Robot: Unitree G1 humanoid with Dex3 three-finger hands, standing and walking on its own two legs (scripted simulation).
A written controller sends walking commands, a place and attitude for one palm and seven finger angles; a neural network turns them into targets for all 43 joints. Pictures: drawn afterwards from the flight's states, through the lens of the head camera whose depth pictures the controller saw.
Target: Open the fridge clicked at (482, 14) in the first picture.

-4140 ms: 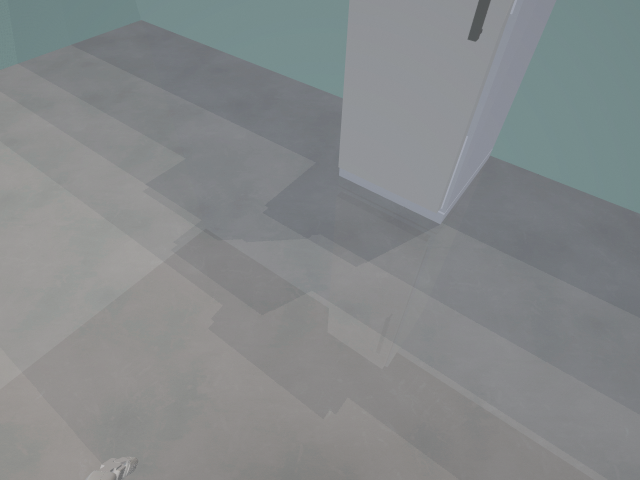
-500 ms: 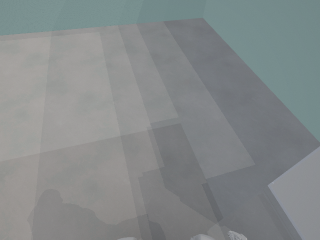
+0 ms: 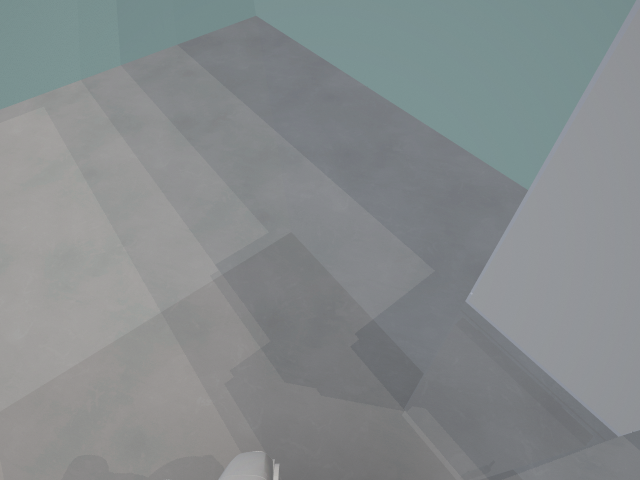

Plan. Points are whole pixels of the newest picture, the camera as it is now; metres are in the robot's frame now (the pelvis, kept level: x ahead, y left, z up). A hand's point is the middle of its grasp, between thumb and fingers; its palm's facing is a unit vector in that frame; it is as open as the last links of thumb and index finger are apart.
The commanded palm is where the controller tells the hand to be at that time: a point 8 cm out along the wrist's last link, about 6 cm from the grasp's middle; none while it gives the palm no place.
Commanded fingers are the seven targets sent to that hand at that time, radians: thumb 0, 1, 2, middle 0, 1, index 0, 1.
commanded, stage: turn to face it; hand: right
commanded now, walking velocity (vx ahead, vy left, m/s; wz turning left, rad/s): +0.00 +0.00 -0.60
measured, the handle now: out of the picture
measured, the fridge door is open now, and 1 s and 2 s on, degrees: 0 0 0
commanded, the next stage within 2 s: take the last steps up to it in 1.28 s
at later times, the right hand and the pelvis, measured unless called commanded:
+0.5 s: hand out of the picture +0.00 -0.14 -0.15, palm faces +0.31 +0.91 -0.27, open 7.4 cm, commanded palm none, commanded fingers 0.00 -0.90 -0.90 0.20 0.30 0.20 0.30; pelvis -0.02 +0.07 +0.00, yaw -20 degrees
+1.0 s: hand out of the picture -0.06 -0.20 -0.16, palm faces +0.58 +0.76 -0.28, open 7.4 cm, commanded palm none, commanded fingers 0.00 -0.90 -0.90 0.20 0.30 0.20 0.30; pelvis -0.03 +0.04 +0.00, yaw -36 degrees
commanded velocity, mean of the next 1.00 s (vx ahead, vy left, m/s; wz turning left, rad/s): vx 0.00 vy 0.00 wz -0.57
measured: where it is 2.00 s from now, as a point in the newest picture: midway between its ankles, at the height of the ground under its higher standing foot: outside the picture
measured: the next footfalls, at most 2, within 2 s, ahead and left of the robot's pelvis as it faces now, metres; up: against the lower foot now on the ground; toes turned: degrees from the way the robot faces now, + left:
left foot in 0.24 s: +0.05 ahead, +0.17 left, +0.00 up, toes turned -7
right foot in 0.66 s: -0.05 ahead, -0.08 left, +0.00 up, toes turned -32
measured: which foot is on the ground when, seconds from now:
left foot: up 0.00-0.22, down 0.24-0.66, up 0.68-1.00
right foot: down 0.00-0.24, up 0.26-0.64, down 0.66-1.00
